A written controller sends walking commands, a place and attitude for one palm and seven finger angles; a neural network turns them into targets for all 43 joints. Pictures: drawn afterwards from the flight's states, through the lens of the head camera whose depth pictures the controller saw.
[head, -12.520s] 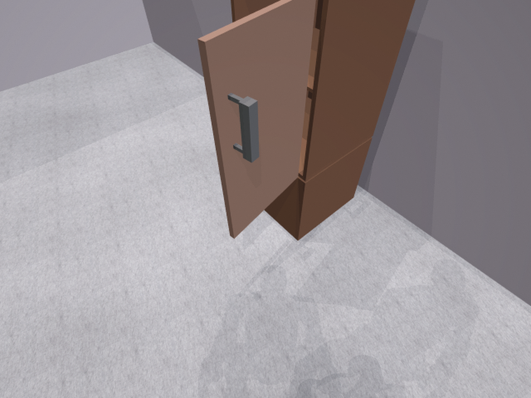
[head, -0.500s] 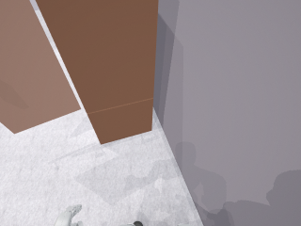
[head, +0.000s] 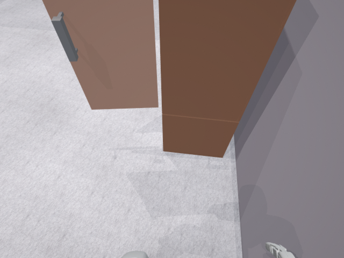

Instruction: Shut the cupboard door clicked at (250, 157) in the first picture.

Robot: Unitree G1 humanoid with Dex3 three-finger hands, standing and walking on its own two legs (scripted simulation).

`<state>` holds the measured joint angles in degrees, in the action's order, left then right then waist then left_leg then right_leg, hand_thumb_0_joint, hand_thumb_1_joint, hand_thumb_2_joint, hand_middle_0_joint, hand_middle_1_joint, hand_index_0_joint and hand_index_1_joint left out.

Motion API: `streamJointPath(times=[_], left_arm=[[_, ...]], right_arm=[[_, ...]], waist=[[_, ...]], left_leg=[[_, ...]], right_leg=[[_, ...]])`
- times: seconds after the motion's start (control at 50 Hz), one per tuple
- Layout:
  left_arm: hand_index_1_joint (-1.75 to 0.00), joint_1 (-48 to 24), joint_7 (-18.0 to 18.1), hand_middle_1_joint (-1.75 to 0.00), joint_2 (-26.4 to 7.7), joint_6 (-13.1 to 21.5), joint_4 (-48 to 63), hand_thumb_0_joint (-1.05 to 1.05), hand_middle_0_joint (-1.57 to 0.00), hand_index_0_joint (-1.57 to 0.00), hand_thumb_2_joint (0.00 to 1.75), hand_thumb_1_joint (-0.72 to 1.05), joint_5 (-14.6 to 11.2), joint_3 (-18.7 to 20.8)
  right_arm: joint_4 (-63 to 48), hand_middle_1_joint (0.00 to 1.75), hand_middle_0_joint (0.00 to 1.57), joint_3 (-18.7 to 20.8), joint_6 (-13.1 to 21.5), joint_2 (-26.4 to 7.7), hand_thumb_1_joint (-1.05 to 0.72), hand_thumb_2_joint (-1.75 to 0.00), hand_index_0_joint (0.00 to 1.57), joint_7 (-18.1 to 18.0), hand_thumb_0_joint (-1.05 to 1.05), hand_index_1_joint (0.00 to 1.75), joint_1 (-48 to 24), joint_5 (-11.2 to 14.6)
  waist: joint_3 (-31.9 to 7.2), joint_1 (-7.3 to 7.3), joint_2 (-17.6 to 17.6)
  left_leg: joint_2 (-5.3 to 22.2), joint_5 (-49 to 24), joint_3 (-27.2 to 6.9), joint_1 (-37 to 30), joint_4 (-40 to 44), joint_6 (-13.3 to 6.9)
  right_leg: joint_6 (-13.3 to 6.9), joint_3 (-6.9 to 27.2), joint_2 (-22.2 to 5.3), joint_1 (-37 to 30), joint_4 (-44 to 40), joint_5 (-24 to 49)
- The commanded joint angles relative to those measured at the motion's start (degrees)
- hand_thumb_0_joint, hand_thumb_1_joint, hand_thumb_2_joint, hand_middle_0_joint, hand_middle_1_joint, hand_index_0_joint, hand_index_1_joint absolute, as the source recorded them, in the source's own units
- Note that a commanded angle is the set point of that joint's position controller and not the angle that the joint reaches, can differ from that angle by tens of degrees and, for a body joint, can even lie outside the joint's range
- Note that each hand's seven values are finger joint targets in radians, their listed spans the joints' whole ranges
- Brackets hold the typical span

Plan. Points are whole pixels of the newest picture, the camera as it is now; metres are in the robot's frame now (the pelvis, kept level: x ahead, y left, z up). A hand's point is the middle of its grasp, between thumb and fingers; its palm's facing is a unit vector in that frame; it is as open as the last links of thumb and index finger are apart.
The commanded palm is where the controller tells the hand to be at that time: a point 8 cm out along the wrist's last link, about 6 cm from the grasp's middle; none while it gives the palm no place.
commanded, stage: turn to face it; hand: left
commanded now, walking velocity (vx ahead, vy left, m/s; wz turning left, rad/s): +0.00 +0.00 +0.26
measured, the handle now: (67, 37) +0.73 +0.43 +0.07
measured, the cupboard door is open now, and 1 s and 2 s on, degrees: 100 100 100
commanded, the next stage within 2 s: take the last steps up to it in 0.12 s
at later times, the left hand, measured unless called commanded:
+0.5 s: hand out of the picture +0.10 +0.22 -0.15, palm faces +0.07 -0.98 -0.18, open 7.4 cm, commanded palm none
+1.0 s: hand out of the picture +0.04 +0.20 -0.16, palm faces +0.30 -0.93 -0.20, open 7.3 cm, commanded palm none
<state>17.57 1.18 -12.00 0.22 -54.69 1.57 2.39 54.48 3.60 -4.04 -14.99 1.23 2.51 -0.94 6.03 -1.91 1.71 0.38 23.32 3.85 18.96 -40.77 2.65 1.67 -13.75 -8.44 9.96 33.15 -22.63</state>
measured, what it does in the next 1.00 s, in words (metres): walks ahead: left foot, then right foot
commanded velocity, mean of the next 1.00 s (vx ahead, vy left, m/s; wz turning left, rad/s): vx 0.23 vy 0.07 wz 0.14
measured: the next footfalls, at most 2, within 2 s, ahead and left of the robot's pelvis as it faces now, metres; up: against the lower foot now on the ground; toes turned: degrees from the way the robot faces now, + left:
left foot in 0.04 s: +0.03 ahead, +0.11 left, +0.00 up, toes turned +5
right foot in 0.58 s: +0.09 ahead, -0.09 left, +0.00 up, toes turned +1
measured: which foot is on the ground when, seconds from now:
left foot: up 0.00-0.02, down 0.04-0.58, up 0.60-1.00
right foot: down 0.00-0.04, up 0.06-0.56, down 0.58-1.00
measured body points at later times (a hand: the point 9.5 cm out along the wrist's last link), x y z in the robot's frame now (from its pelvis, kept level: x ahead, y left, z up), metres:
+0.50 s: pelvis +0.03 +0.03 +0.01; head +0.06 +0.04 +0.46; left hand +0.10 +0.27 -0.14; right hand +0.05 -0.22 -0.14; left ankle -0.01 +0.11 -0.73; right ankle +0.03 -0.11 -0.69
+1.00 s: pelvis +0.16 +0.06 +0.01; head +0.20 +0.06 +0.45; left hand +0.03 +0.25 -0.14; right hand +0.29 -0.15 -0.15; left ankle +0.24 +0.22 -0.70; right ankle +0.05 -0.09 -0.73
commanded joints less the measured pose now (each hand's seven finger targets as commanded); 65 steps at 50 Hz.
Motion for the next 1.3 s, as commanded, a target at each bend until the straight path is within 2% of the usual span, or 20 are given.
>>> streamJointPath(times=[0.0,0.02,0.04,0.12,0.2,0.4,0.46,0.52,0.54,0.56,0.58,0.62,0.7,0.94,1.0,1.02,1.04,1.06,1.14,1.28], left_arm=[[-0.30,-0.9,0.0,-0.30,-8.7,0.6,4.2,0.00,-0.20,-0.20,0.90,0.90,-1.2,2.2],[-0.30,-3.5,0.1,-0.30,-5.1,0.2,5.9,0.00,-0.20,-0.20,0.90,0.90,-1.3,0.8],[-0.30,-3.5,0.7,-0.30,-7.1,-0.9,5.7,0.00,-0.20,-0.20,0.90,0.90,-1.0,1.2],[-0.30,-4.1,0.1,-0.30,-6.3,-2.2,2.0,0.00,-0.20,-0.20,0.90,0.90,-0.6,1.6],[-0.30,-1.8,-0.1,-0.30,-5.6,-2.1,0.5,0.00,-0.20,-0.20,0.90,0.90,-0.6,1.6],[-0.30,-12.6,-1.7,-0.30,-2.7,0.2,4.3,0.00,-0.20,-0.20,0.90,0.90,0.1,0.8],[-0.30,-12.8,-1.9,-0.30,-2.3,0.7,4.6,0.00,-0.20,-0.20,0.90,0.90,0.0,0.6],[-0.30,-4.0,-1.8,-0.30,-3.0,1.3,1.4,0.00,-0.20,-0.20,0.90,0.90,-0.3,1.5],[-0.30,0.7,-1.3,-0.30,-6.2,1.9,-0.3,0.00,-0.20,-0.20,0.90,0.90,0.0,2.3],[-0.30,7.1,-0.7,-0.30,-11.6,2.3,-1.6,0.00,-0.20,-0.20,0.90,0.90,0.4,3.5],[-0.30,8.5,-0.4,-0.30,-12.0,2.1,-2.0,0.00,-0.20,-0.20,0.90,0.90,-0.4,3.3],[-0.30,1.7,-0.2,-0.30,-7.1,2.9,-0.8,0.00,-0.20,-0.20,0.90,0.90,-0.6,2.2],[-0.30,1.6,-0.2,-0.30,-2.1,4.6,-2.6,0.00,-0.20,-0.20,0.90,0.90,-1.0,0.5],[-0.30,8.0,0.2,-0.30,-5.3,4.6,-8.8,0.00,-0.20,-0.20,0.90,0.90,0.1,0.6],[-0.30,6.4,0.2,-0.30,-6.2,4.3,-8.7,0.00,-0.20,-0.20,0.90,0.90,-0.2,0.9],[-0.30,8.2,-0.2,-0.30,-4.1,4.1,-8.1,0.00,-0.20,-0.20,0.90,0.90,-0.6,0.5],[-0.30,9.6,-0.5,-0.30,-0.7,4.0,-6.9,0.00,-0.20,-0.20,0.90,0.90,-1.4,-0.1],[-0.30,4.8,0.0,-0.30,-1.1,3.5,-5.2,0.00,-0.20,-0.20,0.90,0.90,-1.3,-0.2],[-0.30,3.7,-0.6,-0.30,1.3,1.9,-6.5,0.00,-0.20,-0.20,0.90,0.90,-0.1,0.3],[-0.30,2.1,-0.8,-0.30,3.4,0.5,-4.1,0.00,-0.20,-0.20,0.90,0.90,-0.2,0.1]], right_arm=[[-1.8,0.30,0.20,2.1,3.1,-10.3,-0.90,-0.90,0.20,-0.8,0.00,0.30,9.8,-0.5],[-1.2,0.30,0.20,3.0,3.0,-14.4,-0.90,-0.90,0.20,-1.5,0.00,0.30,13.0,-0.1],[-1.1,0.30,0.20,2.3,2.4,-13.2,-0.90,-0.90,0.20,-1.7,0.00,0.30,12.0,0.1],[-2.9,0.30,0.20,0.7,3.1,-8.1,-0.90,-0.90,0.20,-3.1,0.00,0.30,5.2,0.0],[-2.2,0.30,0.20,0.1,4.0,-6.3,-0.90,-0.90,0.20,-3.1,0.00,0.30,6.9,0.3],[1.8,0.30,0.20,0.7,5.6,-4.8,-0.90,-0.90,0.20,-2.7,0.00,0.30,17.7,-0.7],[2.5,0.30,0.20,0.7,5.7,-4.6,-0.90,-0.90,0.20,-2.6,0.00,0.30,17.7,-0.8],[2.7,0.30,0.20,0.4,5.7,-3.8,-0.90,-0.90,0.20,-2.5,0.00,0.30,15.3,-0.2],[2.5,0.30,0.20,0.0,6.1,-1.7,-0.90,-0.90,0.20,-2.3,0.00,0.30,15.1,0.3],[1.0,0.30,0.20,-0.5,6.3,1.0,-0.90,-0.90,0.20,-1.9,0.00,0.30,14.5,0.6],[0.1,0.30,0.20,0.6,5.6,-3.1,-0.90,-0.90,0.20,-1.5,0.00,0.30,11.7,-0.5],[2.0,0.30,0.20,1.2,5.1,-2.3,-0.90,-0.90,0.20,-0.8,0.00,0.30,11.7,-0.8],[5.0,0.30,0.20,0.5,3.9,1.8,-0.90,-0.90,0.20,-0.1,0.00,0.30,15.7,-0.5],[0.8,0.30,0.20,-0.5,5.0,3.5,-0.90,-0.90,0.20,1.4,0.00,0.30,3.1,-0.1],[4.7,0.30,0.20,0.2,6.1,0.4,-0.90,-0.90,0.20,0.2,0.00,0.30,16.5,-0.6],[6.2,0.30,0.20,1.4,6.5,-5.0,-0.90,-0.90,0.20,-0.6,0.00,0.30,23.6,-1.1],[6.9,0.30,0.20,2.7,6.8,-10.6,-0.90,-0.90,0.20,-1.5,0.00,0.30,28.6,-1.2],[7.0,0.30,0.20,2.5,6.2,-10.7,-0.90,-0.90,0.20,-2.3,0.00,0.30,28.6,-0.4],[3.4,0.30,0.20,-0.4,7.7,-1.3,-0.90,-0.90,0.20,-2.8,0.00,0.30,14.4,-0.4],[3.5,0.30,0.20,-1.0,8.0,0.5,-0.90,-0.90,0.20,-2.8,0.00,0.30,13.5,-0.8]], waist=[[-14.5,6.35,-6.7],[-15.5,7.58,-17.7],[-15.3,6.29,-10.7],[-5.8,2.84,-9.2],[-8.2,1.32,-8.6],[-4.2,4.98,-8.9],[-3.3,4.12,-10.1],[-5.3,-0.79,-5.3],[-5.9,-2.88,2.1],[-7.4,-5.29,16.7],[-4.0,-5.62,11.9],[2.2,-1.79,9.3],[2.1,1.89,5.9],[2.1,0.03,10.5],[-5.3,6.82,6.2],[-12.8,9.25,-3.1],[-19.0,9.72,-16.4],[-18.6,9.70,-14.2],[-3.3,2.85,-8.1],[-3.0,0.51,-4.1]], left_leg=[[11.6,-32.8,-11.6,-25.0,17.6,-6.8],[23.0,-61.1,-24.9,-26.0,17.0,-14.8],[23.7,-59.2,-18.5,-22.3,15.6,-17.1],[15.1,-44.8,-13.3,-12.4,20.3,-13.2],[12.6,-46.5,-10.6,-14.6,20.7,-11.6],[13.3,-16.6,-19.3,-16.0,26.3,-14.9],[12.2,-12.1,-19.8,-12.8,26.1,-14.5],[7.6,-6.6,-15.3,-0.7,18.9,-10.7],[3.0,-1.8,-10.9,9.1,11.2,-7.7],[-3.5,7.3,-2.8,19.7,-4.0,-4.4],[-1.1,11.2,-4.8,22.1,-14.6,-3.5],[2.4,-0.6,-6.7,21.1,-21.0,-3.0],[4.0,-10.9,-4.7,18.0,-20.9,-0.6],[1.9,-10.6,3.1,10.7,2.1,-2.1],[-1.7,-13.8,5.1,-12.4,12.0,-4.0],[6.5,-20.5,-2.3,-26.2,10.9,-6.4],[21.1,-30.6,-22.6,-35.4,15.3,-12.9],[23.1,-35.0,-23.4,-31.4,19.4,-15.1],[18.2,-22.6,-9.3,-7.4,26.8,-11.9],[16.2,-28.1,-3.0,-3.0,28.7,-12.7]], right_leg=[[0.3,3.4,-3.0,11.6,17.5,20.0],[2.2,7.4,2.1,20.3,27.8,-13.9],[1.1,13.5,1.0,18.8,30.8,-15.0],[1.9,15.1,2.1,20.1,33.4,-3.7],[2.6,14.4,3.2,19.5,32.4,1.4],[0.7,11.4,4.4,20.2,15.0,-1.7],[-0.3,10.4,5.6,14.7,7.3,-2.0],[-1.0,9.8,6.4,-6.3,-8.0,6.3],[-2.6,16.9,0.5,-17.7,-12.7,2.9],[-7.9,35.7,-14.9,-25.1,-19.9,-2.6],[-11.8,41.6,-21.1,-17.5,-24.0,-7.7],[-10.1,34.3,-15.1,-7.7,-25.5,-7.7],[-6.4,15.2,-9.0,-5.1,-24.2,19.8],[-6.9,7.9,-10.0,-9.4,-17.6,39.4],[-4.6,4.8,-7.2,-2.5,0.6,45.0],[-2.7,3.0,-2.7,6.5,13.1,29.1],[-1.0,3.0,5.6,18.8,30.7,-8.8],[-2.8,10.3,4.6,20.6,40.7,-11.7],[-1.9,13.4,-0.4,20.5,39.8,0.7],[-1.4,11.6,1.0,13.3,17.7,5.8]])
